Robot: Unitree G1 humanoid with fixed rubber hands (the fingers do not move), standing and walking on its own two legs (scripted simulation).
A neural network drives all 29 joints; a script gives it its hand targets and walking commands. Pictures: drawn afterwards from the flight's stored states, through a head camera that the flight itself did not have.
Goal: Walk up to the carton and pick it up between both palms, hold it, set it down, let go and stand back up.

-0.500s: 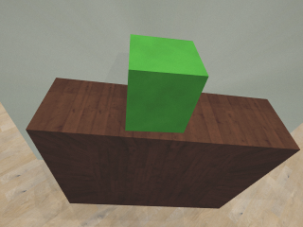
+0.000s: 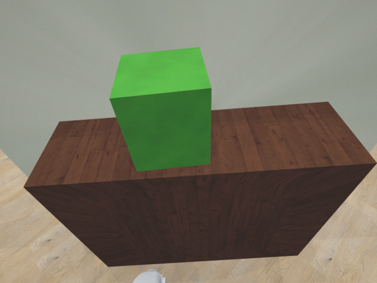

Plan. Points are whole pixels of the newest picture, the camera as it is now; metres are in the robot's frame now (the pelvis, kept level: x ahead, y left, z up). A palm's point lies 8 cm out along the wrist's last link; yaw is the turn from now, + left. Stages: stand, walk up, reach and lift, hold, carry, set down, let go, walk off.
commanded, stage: walk up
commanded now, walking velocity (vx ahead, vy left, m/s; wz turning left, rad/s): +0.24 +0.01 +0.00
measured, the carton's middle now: (167, 111) +0.53 +0.06 +0.09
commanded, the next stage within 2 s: none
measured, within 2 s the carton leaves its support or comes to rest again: neither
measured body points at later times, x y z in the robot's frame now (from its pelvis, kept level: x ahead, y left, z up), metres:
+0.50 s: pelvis +0.14 +0.02 +0.00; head +0.19 +0.03 +0.44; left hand +0.17 +0.25 -0.17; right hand +0.16 -0.21 -0.16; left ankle +0.18 +0.10 -0.74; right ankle +0.14 -0.12 -0.69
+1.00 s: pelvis +0.07 -0.06 +0.00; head +0.11 -0.13 +0.44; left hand +0.11 +0.23 -0.09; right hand +0.14 -0.34 -0.17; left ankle +0.01 +0.13 -0.60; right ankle +0.12 -0.16 -0.74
